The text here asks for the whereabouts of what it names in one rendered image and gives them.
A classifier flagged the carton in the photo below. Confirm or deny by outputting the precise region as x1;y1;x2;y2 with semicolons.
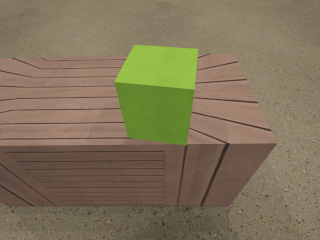
114;45;198;146

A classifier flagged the pedestal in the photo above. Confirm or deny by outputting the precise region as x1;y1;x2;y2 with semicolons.
0;53;277;207

